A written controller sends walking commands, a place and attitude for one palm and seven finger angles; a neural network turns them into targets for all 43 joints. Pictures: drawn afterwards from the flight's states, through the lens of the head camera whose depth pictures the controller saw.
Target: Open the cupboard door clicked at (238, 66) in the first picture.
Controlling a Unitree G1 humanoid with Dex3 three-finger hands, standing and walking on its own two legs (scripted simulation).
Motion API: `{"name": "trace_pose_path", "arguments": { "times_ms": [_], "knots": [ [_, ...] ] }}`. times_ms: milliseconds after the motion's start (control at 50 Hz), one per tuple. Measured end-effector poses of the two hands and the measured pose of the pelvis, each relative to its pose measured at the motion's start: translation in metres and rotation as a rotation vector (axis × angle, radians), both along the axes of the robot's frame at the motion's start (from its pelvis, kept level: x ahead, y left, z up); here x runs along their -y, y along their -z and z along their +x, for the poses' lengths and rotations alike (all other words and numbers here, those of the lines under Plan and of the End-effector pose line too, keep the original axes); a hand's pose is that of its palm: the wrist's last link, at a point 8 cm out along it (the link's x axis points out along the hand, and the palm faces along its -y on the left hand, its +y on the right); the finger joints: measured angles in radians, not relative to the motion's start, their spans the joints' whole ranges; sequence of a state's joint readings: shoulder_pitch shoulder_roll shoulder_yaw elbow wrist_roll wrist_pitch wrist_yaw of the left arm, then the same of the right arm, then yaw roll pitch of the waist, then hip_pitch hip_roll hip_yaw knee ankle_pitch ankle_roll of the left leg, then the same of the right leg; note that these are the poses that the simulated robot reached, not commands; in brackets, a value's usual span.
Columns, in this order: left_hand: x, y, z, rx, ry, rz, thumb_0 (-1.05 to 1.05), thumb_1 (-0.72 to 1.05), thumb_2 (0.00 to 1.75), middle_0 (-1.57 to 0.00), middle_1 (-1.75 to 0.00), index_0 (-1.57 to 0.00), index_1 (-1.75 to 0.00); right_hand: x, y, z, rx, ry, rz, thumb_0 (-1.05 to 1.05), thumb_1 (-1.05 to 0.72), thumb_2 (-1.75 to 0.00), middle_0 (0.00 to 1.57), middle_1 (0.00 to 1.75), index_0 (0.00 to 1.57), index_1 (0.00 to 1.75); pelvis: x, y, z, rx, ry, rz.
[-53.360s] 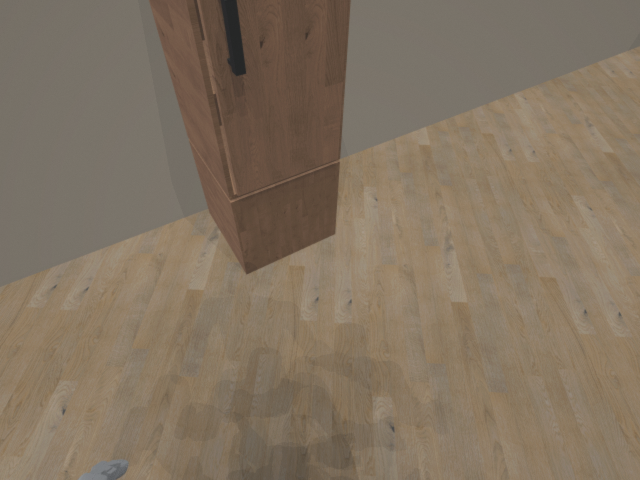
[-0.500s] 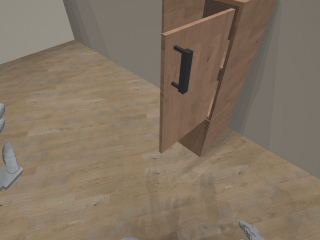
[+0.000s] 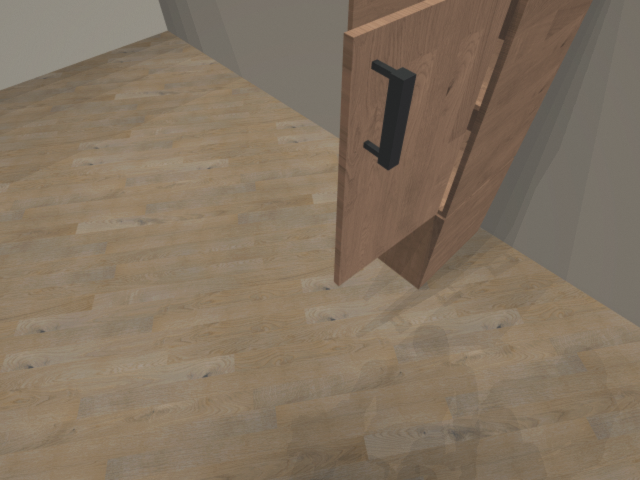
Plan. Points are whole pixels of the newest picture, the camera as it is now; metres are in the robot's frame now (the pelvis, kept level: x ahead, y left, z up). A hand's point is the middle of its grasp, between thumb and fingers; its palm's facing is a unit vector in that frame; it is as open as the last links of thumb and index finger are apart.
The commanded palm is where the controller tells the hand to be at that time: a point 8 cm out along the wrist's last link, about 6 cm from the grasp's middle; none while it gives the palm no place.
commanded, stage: let the arm hang, fingers relaxed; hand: left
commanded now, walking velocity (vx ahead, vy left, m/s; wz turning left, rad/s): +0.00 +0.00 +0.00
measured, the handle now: (384, 116) +0.58 -0.07 +0.13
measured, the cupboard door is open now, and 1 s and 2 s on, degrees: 86 86 86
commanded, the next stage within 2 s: look to check the result in 0.64 s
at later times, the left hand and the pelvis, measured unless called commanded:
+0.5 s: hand out of the picture +0.02 +0.19 -0.17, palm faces +0.03 -0.98 -0.19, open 7.3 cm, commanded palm none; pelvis +0.01 +0.02 +0.01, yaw -1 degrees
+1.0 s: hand out of the picture +0.04 +0.21 -0.16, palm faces +0.02 -0.97 -0.23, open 7.4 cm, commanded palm none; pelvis +0.01 +0.02 +0.01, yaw -1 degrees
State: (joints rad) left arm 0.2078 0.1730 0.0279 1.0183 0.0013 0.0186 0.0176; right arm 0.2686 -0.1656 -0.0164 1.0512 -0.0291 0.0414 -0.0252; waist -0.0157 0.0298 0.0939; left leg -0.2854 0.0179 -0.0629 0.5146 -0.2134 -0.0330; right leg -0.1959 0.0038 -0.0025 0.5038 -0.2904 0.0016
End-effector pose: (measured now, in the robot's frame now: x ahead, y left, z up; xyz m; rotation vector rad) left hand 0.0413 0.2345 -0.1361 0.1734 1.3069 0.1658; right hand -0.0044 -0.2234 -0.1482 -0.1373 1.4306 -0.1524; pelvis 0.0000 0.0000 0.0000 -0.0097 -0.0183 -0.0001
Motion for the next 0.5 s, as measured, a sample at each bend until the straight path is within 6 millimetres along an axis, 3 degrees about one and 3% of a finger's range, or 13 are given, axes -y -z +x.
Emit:
{"name": "trace_pose_path", "arguments": {
  "times_ms": [120,240,500],
  "knots": [
    [-0.015,-0.005,-0.021,-0.096,-0.018,0.03,-0.01,0.93,0.9,-0.2,-0.3,-0.2,-0.3,-0.018,0.002,-0.012,-0.049,0.022,0.037,0.01,-0.91,-0.9,0.2,0.3,0.2,0.3,-0.006,-0.004,0.005,0.002,0.005,0.005],
    [-0.014,-0.005,-0.028,-0.117,-0.03,0.02,0.0,0.91,0.9,-0.2,-0.3,-0.2,-0.3,-0.027,0.004,-0.006,-0.041,0.021,0.047,0.0,-0.91,-0.9,0.2,0.3,0.2,0.3,-0.012,-0.005,0.008,0.01,0.007,0.009],
    [0.0,0.002,-0.024,-0.103,-0.026,-0.034,0.01,0.92,0.9,-0.2,-0.3,-0.2,-0.3,-0.019,-0.002,0.016,0.022,0.013,0.005,0.01,-0.92,-0.9,0.2,0.3,0.2,0.3,-0.017,-0.006,0.011,0.013,0.011,0.011]
  ]
}}
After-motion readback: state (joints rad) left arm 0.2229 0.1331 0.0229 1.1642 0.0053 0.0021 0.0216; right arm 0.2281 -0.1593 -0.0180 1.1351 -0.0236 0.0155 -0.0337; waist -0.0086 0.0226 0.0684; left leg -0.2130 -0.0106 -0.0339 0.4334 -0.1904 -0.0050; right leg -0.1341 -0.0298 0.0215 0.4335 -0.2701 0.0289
